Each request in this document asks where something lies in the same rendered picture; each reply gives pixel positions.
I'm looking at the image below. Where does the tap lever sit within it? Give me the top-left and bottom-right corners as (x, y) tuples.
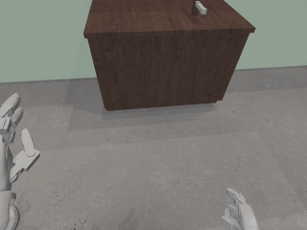
(195, 1), (207, 14)

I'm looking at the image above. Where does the left robot forearm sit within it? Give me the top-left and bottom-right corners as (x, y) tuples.
(0, 191), (20, 230)

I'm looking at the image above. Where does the right robot hand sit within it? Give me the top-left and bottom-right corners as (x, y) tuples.
(222, 188), (260, 230)

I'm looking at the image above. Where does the counter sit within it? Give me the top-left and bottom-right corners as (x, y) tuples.
(83, 0), (256, 111)

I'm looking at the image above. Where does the left robot hand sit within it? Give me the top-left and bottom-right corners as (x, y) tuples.
(0, 93), (40, 192)

